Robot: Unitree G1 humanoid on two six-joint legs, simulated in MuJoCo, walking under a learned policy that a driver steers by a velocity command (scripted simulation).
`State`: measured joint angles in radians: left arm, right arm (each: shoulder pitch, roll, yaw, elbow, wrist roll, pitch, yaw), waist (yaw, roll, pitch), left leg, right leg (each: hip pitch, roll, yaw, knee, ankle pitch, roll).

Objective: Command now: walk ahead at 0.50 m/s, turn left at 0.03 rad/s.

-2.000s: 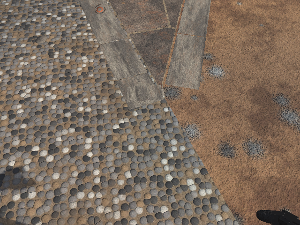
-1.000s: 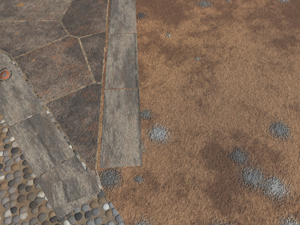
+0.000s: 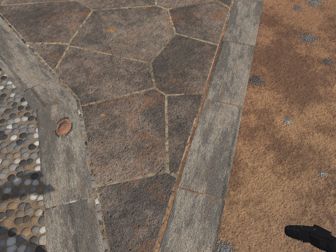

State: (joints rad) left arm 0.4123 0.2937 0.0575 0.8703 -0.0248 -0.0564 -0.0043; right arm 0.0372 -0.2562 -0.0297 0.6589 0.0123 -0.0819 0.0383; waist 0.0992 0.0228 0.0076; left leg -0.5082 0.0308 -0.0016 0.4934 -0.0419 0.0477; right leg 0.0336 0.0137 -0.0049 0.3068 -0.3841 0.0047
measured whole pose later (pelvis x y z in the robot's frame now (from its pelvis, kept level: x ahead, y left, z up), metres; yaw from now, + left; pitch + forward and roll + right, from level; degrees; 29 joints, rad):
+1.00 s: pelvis +0.55 -0.07 +0.00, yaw -23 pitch +2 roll -1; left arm 0.35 0.29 0.06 0.75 -0.02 -0.05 0.00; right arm 0.07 -0.28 -0.03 0.72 0.00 -0.10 0.03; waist 0.07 0.04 0.01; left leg -0.54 0.03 -0.04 0.51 0.02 -0.01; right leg -0.05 0.09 0.13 0.39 -0.37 -0.05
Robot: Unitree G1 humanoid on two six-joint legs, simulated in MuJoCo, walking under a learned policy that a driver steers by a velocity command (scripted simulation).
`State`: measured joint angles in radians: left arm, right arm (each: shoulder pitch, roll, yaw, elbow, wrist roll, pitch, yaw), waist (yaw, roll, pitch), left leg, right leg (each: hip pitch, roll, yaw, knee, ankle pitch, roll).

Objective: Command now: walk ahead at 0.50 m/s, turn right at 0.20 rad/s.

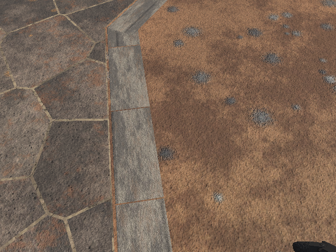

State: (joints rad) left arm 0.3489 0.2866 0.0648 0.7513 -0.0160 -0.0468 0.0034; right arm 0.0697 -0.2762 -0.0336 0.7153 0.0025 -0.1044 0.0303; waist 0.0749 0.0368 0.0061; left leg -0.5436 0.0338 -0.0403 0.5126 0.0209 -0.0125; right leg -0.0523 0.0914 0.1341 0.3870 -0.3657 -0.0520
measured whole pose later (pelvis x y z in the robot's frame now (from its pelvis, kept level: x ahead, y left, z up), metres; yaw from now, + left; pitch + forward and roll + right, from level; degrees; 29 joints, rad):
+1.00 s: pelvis +0.33 +0.04 +0.00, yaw +19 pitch +1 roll -3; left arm 0.08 0.31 0.08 0.79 0.00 0.02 0.03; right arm 0.23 -0.30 -0.07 0.69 -0.02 0.05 -0.01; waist -0.01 -0.03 0.04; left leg -0.36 0.02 0.00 0.63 -0.30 0.05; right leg -0.46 -0.06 -0.07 0.85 -0.46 0.04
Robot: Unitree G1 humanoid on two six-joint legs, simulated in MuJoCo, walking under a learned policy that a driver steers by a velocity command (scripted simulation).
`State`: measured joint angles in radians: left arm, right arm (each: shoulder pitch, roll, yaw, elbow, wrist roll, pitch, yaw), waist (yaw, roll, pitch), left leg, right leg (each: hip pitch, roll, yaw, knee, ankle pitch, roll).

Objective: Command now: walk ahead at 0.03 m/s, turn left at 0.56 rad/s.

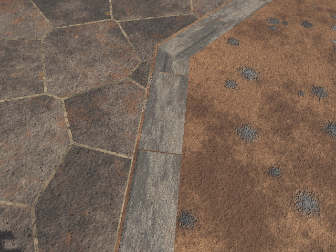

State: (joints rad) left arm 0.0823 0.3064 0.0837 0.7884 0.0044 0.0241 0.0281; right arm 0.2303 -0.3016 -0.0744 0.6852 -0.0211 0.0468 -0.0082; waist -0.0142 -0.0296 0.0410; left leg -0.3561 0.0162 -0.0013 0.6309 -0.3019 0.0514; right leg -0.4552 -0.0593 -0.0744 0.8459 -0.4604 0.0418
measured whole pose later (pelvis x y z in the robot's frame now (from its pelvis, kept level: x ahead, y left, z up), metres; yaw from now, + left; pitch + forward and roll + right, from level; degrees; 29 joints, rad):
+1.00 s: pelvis +0.18 +0.06 +0.02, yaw +9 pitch +2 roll +0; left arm 0.13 0.31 0.06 0.80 -0.01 -0.07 -0.03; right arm 0.41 -0.25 -0.04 0.79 0.00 -0.07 0.01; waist -0.06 -0.05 0.00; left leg -0.01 -0.04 0.02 0.22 -0.23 0.05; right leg -0.65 -0.10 0.01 0.83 -0.07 0.00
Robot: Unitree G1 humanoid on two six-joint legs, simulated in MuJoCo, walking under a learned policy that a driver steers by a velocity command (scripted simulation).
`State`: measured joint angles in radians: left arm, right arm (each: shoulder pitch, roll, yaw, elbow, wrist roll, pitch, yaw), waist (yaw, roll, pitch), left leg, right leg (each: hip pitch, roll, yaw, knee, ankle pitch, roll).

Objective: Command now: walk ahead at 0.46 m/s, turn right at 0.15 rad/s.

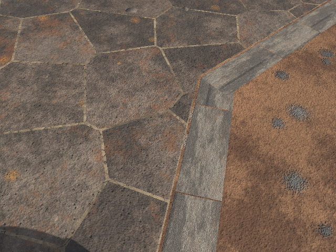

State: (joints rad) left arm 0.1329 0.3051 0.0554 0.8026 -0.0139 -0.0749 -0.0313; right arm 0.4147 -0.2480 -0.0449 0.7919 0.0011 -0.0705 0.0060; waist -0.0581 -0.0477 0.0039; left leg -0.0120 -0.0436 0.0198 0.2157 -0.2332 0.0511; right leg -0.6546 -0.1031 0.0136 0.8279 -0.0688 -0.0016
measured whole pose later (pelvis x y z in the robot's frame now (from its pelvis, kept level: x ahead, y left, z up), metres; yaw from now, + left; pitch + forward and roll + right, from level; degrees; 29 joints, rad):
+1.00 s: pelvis +0.58 -0.10 +0.00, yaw -22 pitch +1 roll +1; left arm 0.15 0.29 0.04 0.70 0.00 -0.06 -0.01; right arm 0.38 -0.26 -0.05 0.80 0.01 -0.09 0.02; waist -0.07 -0.04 0.02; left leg -0.11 -0.05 0.01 0.27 -0.19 0.04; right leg -0.63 -0.09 0.05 0.82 -0.15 0.01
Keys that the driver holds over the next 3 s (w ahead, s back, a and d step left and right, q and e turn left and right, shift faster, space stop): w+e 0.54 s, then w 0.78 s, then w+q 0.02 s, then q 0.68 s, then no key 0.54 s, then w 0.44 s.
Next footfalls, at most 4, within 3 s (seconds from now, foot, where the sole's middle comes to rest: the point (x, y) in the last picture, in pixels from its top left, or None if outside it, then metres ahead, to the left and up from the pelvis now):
0.22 right None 0.31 -0.14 -0.78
0.70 left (159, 221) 0.63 0.00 -0.78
1.20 right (231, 183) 0.79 -0.34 -0.78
1.70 left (197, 137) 1.06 -0.21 -0.78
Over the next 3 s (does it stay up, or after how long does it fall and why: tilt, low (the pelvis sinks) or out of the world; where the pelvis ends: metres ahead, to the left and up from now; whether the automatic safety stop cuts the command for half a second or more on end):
stays up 1.04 -0.34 0.00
